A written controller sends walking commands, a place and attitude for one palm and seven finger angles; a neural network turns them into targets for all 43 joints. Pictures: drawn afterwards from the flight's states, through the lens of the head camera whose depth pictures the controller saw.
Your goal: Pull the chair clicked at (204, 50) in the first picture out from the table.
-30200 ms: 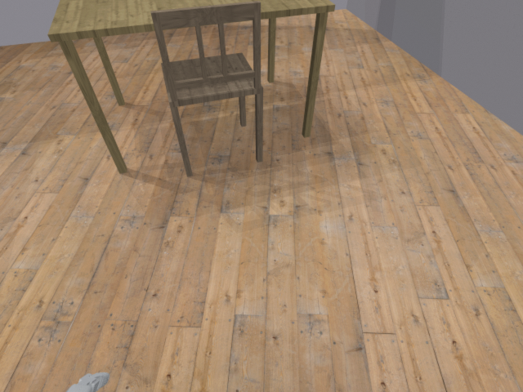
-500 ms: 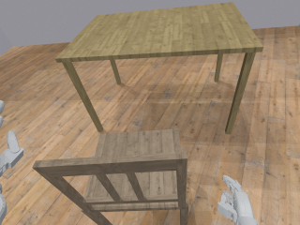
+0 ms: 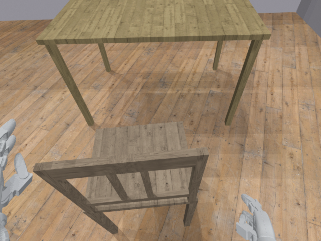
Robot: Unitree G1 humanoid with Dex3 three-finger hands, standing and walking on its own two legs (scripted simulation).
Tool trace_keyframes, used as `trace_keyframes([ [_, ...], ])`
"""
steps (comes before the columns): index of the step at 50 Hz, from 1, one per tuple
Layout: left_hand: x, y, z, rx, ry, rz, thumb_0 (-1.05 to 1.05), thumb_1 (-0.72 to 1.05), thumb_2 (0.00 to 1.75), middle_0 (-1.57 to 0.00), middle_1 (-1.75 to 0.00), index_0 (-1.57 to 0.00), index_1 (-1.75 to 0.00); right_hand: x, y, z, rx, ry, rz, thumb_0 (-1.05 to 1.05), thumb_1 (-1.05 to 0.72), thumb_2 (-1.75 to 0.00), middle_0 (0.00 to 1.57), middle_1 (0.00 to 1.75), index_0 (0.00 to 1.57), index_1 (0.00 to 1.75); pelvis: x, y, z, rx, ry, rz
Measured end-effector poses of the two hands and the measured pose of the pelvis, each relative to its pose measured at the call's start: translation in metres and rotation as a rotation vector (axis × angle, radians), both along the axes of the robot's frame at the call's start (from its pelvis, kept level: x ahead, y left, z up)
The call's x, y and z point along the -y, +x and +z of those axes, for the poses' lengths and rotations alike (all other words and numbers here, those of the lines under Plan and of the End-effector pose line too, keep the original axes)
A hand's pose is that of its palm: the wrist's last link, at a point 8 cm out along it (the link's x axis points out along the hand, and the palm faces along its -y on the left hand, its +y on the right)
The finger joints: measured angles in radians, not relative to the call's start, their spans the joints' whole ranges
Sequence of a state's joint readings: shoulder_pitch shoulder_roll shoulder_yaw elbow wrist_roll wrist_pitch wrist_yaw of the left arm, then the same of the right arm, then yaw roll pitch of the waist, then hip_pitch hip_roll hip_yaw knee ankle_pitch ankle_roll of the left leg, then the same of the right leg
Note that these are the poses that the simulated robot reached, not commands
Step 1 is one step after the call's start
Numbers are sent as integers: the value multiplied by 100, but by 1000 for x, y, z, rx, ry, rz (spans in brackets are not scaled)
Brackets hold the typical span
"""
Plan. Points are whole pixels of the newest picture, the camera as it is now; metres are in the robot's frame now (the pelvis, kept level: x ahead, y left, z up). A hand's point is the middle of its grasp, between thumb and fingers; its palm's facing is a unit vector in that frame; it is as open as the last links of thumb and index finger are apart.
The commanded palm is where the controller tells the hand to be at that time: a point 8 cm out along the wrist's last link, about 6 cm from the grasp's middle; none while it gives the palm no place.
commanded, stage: step back with the hand held close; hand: left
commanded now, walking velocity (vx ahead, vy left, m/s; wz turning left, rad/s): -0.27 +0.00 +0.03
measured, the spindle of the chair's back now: (118, 186) +0.28 +0.16 -0.11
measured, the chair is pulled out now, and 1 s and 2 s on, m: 0.62 0.62 0.62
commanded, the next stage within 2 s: stop stepping back and stand still in 1.22 s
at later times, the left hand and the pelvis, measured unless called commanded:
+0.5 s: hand (12, 208) +0.15 +0.26 +0.14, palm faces +0.39 -0.79 -0.46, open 7.4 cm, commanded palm +0.09 +0.30 +0.18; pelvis -0.05 +0.00 -0.01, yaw +1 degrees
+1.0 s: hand out of the picture +0.07 +0.24 +0.18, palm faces +0.44 -0.74 -0.50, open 7.4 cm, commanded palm +0.01 +0.29 +0.18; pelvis -0.12 -0.02 -0.01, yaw +3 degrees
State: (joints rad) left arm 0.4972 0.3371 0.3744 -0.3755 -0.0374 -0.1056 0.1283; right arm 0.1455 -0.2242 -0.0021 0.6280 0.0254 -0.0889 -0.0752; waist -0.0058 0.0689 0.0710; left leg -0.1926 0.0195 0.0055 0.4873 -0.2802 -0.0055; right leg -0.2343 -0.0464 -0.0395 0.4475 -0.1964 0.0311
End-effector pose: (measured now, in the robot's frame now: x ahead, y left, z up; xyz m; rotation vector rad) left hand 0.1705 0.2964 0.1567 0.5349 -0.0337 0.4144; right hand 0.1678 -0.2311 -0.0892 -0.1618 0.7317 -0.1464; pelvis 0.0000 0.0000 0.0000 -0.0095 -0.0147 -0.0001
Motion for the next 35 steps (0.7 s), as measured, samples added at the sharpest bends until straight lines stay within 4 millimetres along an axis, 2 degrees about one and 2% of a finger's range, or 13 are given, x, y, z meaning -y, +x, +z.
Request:
trace_keyframes([
  [3,3,-4,-3,-33,11,-68,1,89,89,-21,-30,-21,-30,-4,-9,2,-29,-23,-14,2,-90,-90,21,30,21,30,-6,-2,0,-11,11,-3],
  [7,-3,-14,18,31,92,-101,2,88,89,-21,-30,-22,-30,-11,-16,3,-47,-40,-13,2,-90,-90,21,30,21,30,-9,-6,-1,-16,21,1],
  [11,-13,-24,35,106,150,-52,1,88,89,-21,-30,-22,-30,-15,-15,1,-29,-22,-2,2,-90,-90,21,30,21,30,-7,-9,-4,-9,26,-4],
  [14,-12,-30,34,124,121,-5,1,89,89,-21,-30,-22,-30,-15,-15,-2,-7,0,7,2,-90,-90,21,30,21,30,-3,-13,-5,-2,15,0],
  [18,0,-37,20,102,47,8,1,89,89,-21,-30,-21,-30,-8,-19,-3,12,8,5,1,-90,-90,21,30,21,30,1,-24,-6,-2,0,6],
  [23,9,-51,6,76,1,-37,1,89,89,-21,-30,-21,-30,6,-37,1,2,-46,-18,1,-90,-90,21,30,21,30,0,-41,-10,-7,-11,13],
  [26,1,-62,8,91,24,-49,1,88,89,-21,-30,-22,-30,11,-52,7,-14,-88,-37,1,-90,-90,21,30,21,30,-2,-49,-10,-8,-9,10],
  [30,-13,-76,24,133,100,-23,1,88,89,-21,-30,-22,-30,10,-68,13,-8,-109,-42,1,-90,-90,20,30,21,30,-3,-56,-8,-20,-22,34],
  [33,-16,-86,34,178,141,-1,1,89,89,-21,-30,-22,-30,7,-73,9,-5,-97,-22,1,-90,-90,20,30,21,30,0,-60,-10,-39,-9,34],
  [35,-14,-90,33,178,138,5,1,89,89,-21,-30,-21,-30,5,-75,5,-8,-85,-3,1,-90,-90,20,30,21,30,2,-67,-10,-40,-13,25],
])
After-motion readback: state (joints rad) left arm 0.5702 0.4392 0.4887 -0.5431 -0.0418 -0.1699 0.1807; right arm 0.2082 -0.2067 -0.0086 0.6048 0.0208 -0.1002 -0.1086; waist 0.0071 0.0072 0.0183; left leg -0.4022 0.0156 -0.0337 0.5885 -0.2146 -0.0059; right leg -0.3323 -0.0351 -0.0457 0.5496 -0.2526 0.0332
